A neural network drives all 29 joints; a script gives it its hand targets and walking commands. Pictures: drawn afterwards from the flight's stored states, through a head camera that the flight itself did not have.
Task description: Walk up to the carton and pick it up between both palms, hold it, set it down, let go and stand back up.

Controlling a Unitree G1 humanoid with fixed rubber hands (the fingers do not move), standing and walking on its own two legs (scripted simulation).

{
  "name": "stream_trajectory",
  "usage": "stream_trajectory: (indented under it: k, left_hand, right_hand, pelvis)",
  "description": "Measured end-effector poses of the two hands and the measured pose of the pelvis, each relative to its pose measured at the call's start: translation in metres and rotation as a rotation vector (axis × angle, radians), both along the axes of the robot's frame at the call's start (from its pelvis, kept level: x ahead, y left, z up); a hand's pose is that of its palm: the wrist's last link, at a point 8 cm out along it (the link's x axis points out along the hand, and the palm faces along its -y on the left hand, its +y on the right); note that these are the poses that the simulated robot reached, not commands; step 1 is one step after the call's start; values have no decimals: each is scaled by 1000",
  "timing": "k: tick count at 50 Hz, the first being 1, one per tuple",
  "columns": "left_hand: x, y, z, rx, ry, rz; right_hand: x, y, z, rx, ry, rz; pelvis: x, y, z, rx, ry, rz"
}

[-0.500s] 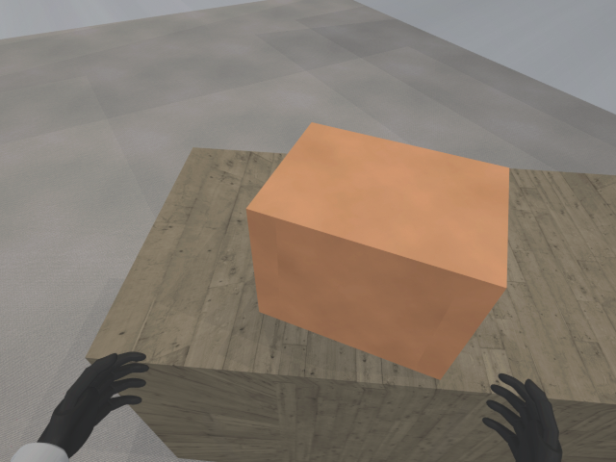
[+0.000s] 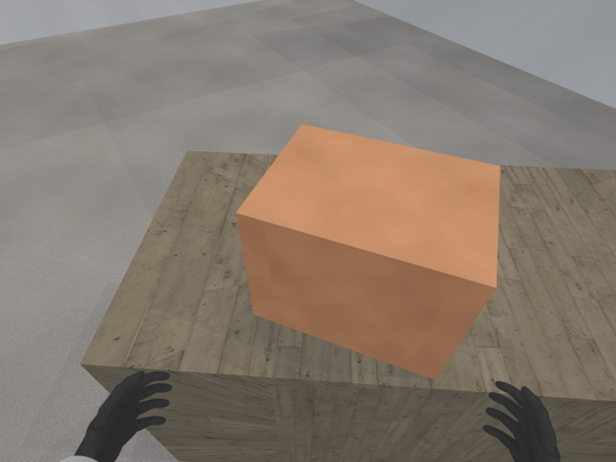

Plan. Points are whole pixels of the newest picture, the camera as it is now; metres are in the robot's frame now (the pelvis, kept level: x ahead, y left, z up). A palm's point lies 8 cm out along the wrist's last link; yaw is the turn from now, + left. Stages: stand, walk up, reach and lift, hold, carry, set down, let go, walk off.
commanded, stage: set down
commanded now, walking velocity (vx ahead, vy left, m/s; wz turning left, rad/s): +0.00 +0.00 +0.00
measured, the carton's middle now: (366, 246) +0.45 -0.06 +0.01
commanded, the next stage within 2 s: let go in 1.58 s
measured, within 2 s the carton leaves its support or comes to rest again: neither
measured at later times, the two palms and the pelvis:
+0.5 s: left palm (129, 453) +0.15 +0.24 -0.03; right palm out of the picture +0.14 -0.24 -0.04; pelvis -0.01 -0.02 +0.00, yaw +1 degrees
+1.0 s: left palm out of the picture +0.14 +0.22 -0.06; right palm out of the picture +0.14 -0.24 -0.06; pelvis -0.01 -0.02 +0.00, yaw +0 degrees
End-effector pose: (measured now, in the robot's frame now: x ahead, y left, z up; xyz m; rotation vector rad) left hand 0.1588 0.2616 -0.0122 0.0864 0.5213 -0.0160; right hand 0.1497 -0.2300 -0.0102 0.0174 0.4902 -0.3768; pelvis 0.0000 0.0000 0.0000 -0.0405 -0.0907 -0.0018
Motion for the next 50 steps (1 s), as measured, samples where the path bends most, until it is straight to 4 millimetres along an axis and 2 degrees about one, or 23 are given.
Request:
stream_trajectory:
  k: [3, 7, 14, 21, 27, 31, 38, 50]
  left_hand:
    - [-1, -3, -1, 2, -2, 3]
    - [-4, -9, -7, 15, 38, 13]
    - [-5, -15, -13, 23, 63, 15]
    - [-6, -20, -21, 45, 110, 24]
    - [-4, -21, -20, 32, 83, 36]
    - [-4, -20, -27, 54, 124, 43]
    - [-11, -28, -39, 50, 188, 47]
    - [-20, -39, -49, 65, 225, 74]
  right_hand:
    - [0, 0, 0, -2, -9, 4]
    - [0, -5, -13, -1, 41, 24]
    - [-2, -7, -18, -5, 54, 44]
    - [-5, -10, -32, -3, 94, 55]
    - [-6, -4, -26, -2, 56, 72]
    - [-5, -3, -36, -12, 97, 101]
    - [-4, 0, -44, -14, 125, 128]
    - [-10, -7, -50, -32, 155, 169]
  pelvis:
    - [-2, -3, 0, 4, -5, 5]
    - [-6, -7, 1, 7, -8, 5]
    - [-10, -15, 0, 14, -6, 12]
    - [-12, -20, 0, 17, -13, 11]
    - [-9, -22, 1, 20, -3, 9]
    - [-9, -21, 1, 20, -14, 7]
    - [-11, -18, 2, 19, -14, 4]
    - [-8, -23, 2, 21, -6, 3]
